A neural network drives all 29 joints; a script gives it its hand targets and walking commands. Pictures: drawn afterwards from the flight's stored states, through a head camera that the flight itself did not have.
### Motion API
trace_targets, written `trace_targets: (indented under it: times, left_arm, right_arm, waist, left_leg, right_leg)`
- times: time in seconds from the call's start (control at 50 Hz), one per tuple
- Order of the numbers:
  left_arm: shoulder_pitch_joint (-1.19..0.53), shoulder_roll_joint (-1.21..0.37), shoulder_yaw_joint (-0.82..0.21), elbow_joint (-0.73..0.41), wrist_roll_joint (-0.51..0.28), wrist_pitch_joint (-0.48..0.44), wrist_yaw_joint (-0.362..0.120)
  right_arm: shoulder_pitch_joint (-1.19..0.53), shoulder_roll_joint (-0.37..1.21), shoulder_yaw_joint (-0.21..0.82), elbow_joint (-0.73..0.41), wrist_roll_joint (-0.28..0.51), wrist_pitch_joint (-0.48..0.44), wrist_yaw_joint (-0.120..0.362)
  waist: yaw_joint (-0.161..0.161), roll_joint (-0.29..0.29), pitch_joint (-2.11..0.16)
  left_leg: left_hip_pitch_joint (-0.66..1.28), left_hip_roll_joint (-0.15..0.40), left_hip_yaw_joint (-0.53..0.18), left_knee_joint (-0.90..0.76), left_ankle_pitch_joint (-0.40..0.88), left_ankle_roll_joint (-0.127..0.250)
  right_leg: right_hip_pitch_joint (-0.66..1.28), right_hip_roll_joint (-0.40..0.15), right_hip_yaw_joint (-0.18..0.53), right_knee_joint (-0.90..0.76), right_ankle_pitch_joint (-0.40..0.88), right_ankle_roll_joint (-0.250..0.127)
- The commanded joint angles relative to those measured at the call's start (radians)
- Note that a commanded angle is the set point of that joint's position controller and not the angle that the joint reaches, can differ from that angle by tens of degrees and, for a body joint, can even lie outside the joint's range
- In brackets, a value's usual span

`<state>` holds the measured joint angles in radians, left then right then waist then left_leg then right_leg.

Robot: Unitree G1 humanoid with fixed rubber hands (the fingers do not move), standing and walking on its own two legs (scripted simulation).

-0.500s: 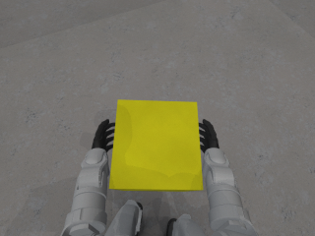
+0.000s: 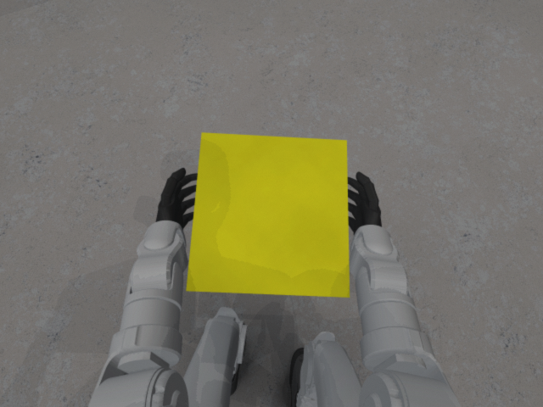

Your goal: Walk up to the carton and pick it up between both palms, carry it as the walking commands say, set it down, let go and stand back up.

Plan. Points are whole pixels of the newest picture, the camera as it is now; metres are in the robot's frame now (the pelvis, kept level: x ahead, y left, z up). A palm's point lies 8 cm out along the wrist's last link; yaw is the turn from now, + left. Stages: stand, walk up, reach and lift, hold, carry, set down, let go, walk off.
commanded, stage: set down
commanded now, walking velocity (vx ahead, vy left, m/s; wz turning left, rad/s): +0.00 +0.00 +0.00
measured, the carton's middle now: (268, 227) +0.40 +0.06 -0.12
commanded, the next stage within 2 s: none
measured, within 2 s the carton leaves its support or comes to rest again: neither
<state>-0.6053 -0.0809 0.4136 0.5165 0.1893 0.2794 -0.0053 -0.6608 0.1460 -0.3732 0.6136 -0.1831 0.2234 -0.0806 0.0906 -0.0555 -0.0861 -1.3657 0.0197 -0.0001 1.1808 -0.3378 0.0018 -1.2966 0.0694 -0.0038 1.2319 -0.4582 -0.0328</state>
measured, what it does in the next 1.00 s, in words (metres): lowers itself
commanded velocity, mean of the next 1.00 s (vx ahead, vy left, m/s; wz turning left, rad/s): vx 0.00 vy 0.00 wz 0.00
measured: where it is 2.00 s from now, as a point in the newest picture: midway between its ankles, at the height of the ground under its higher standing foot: (264, 386)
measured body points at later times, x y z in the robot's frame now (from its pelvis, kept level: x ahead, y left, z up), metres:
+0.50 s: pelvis -0.01 +0.00 -0.08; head +0.23 +0.03 +0.30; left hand +0.41 +0.21 -0.17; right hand +0.45 -0.08 -0.17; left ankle +0.10 +0.12 -0.61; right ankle +0.05 -0.10 -0.61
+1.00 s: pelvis -0.03 +0.01 -0.15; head +0.26 +0.04 +0.20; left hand +0.44 +0.22 -0.25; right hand +0.48 -0.07 -0.25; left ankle +0.10 +0.12 -0.61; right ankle +0.05 -0.10 -0.61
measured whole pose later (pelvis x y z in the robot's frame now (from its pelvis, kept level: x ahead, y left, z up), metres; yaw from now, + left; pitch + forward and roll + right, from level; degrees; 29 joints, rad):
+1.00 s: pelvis -0.03 +0.01 -0.15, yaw -1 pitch +43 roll -3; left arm -0.97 0.05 0.39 0.65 0.11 0.31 0.06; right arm -1.00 0.03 -0.38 0.71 -0.11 0.26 -0.14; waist 0.08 -0.04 -0.07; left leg -2.02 -0.02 -0.03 1.70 -0.43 0.01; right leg -1.92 0.11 0.00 1.76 -0.59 0.01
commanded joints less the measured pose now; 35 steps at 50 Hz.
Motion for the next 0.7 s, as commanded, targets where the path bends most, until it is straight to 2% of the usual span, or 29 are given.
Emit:
trace_targets:
  times: [0.0, 0.08, 0.18, 0.2, 0.22, 0.3, 0.5, 0.52, 0.54, 0.58, 0.6, 0.62, 0.68]
  left_arm:
    - [-0.622, -0.956, -0.626, -0.027, -0.116, -0.028, -0.168]
    - [-0.655, -0.957, -0.630, -0.024, -0.122, -0.024, -0.163]
    - [-0.711, -0.947, -0.620, -0.014, -0.135, -0.019, -0.156]
    - [-0.722, -0.949, -0.620, -0.017, -0.134, -0.017, -0.156]
    - [-0.726, -0.944, -0.617, -0.011, -0.133, -0.016, -0.155]
    - [-0.765, -0.945, -0.627, -0.014, -0.154, -0.015, -0.152]
    - [-0.847, -0.909, -0.626, -0.006, -0.171, -0.009, -0.140]
    - [-0.868, -0.918, -0.629, -0.001, -0.178, -0.007, -0.139]
    - [-0.869, -0.912, -0.624, -0.004, -0.176, -0.009, -0.139]
    - [-0.884, -0.911, -0.627, -0.001, -0.184, -0.008, -0.138]
    - [-0.890, -0.898, -0.625, -0.003, -0.182, -0.008, -0.137]
    - [-0.896, -0.900, -0.622, 0.002, -0.186, -0.007, -0.136]
    - [-0.918, -0.884, -0.621, 0.003, -0.187, -0.009, -0.133]
  right_arm:
    - [-0.600, 0.960, 0.621, 0.007, 0.085, -0.020, 0.205]
    - [-0.644, 0.956, 0.615, 0.006, 0.095, -0.015, 0.196]
    - [-0.691, 0.954, 0.605, 0.020, 0.101, -0.005, 0.188]
    - [-0.693, 0.954, 0.598, 0.029, 0.098, -0.003, 0.187]
    - [-0.710, 0.953, 0.602, 0.019, 0.104, -0.003, 0.184]
    - [-0.736, 0.950, 0.602, 0.025, 0.114, 0.001, 0.176]
    - [-0.830, 0.921, 0.612, 0.015, 0.140, 0.009, 0.158]
    - [-0.833, 0.922, 0.600, 0.026, 0.138, 0.008, 0.156]
    - [-0.835, 0.927, 0.600, 0.030, 0.139, 0.009, 0.153]
    - [-0.860, 0.909, 0.601, 0.015, 0.144, 0.008, 0.150]
    - [-0.873, 0.908, 0.604, 0.010, 0.150, 0.008, 0.149]
    - [-0.873, 0.904, 0.600, 0.020, 0.149, 0.009, 0.149]
    - [-0.898, 0.903, 0.603, 0.014, 0.157, 0.009, 0.146]
  waist:
    - [0.035, 0.038, -0.904]
    - [0.034, 0.049, -0.936]
    - [0.034, 0.027, -0.965]
    - [0.034, 0.040, -0.974]
    - [0.043, 0.040, -0.985]
    - [0.027, 0.029, -1.022]
    - [0.043, 0.038, -1.091]
    - [0.027, 0.041, -1.088]
    - [0.037, 0.042, -1.103]
    - [0.024, 0.043, -1.118]
    - [0.036, 0.051, -1.127]
    - [0.027, 0.041, -1.122]
    - [0.035, 0.041, -1.143]
  left_leg:
    - [0.647, -0.137, -0.032, -0.011, 0.268, -0.002]
    - [0.600, -0.140, -0.027, 0.036, 0.257, -0.008]
    - [0.539, -0.143, -0.024, 0.083, 0.231, -0.009]
    - [0.533, -0.145, -0.019, 0.097, 0.230, -0.013]
    - [0.521, -0.147, -0.017, 0.108, 0.233, -0.013]
    - [0.488, -0.149, -0.013, 0.155, 0.242, -0.016]
    - [0.393, -0.157, 0.006, 0.252, 0.242, -0.023]
    - [0.391, -0.157, 0.001, 0.256, 0.242, -0.023]
    - [0.381, -0.159, 0.007, 0.270, 0.241, -0.025]
    - [0.373, -0.159, 0.004, 0.288, 0.244, -0.026]
    - [0.368, -0.161, 0.009, 0.298, 0.256, -0.028]
    - [0.363, -0.160, 0.006, 0.305, 0.253, -0.026]
    - [0.330, -0.160, 0.009, 0.333, 0.258, -0.027]
  right_leg:
    - [0.176, 0.112, 0.078, -0.113, 0.150, 0.014]
    - [0.132, 0.117, 0.071, -0.065, 0.136, 0.015]
    - [0.075, 0.123, 0.057, -0.008, 0.117, 0.023]
    - [0.063, 0.125, 0.059, -0.001, 0.112, 0.020]
    - [0.054, 0.127, 0.053, 0.015, 0.115, 0.023]
    - [0.022, 0.132, 0.046, 0.056, 0.124, 0.028]
    - [-0.067, 0.144, 0.027, 0.158, 0.118, 0.039]
    - [-0.080, 0.145, 0.023, 0.165, 0.118, 0.039]
    - [-0.079, 0.145, 0.024, 0.174, 0.118, 0.038]
    - [-0.101, 0.149, 0.018, 0.197, 0.121, 0.041]
    - [-0.114, 0.149, 0.016, 0.207, 0.127, 0.043]
    - [-0.122, 0.149, 0.015, 0.211, 0.121, 0.044]
    - [-0.142, 0.151, 0.011, 0.244, 0.130, 0.048]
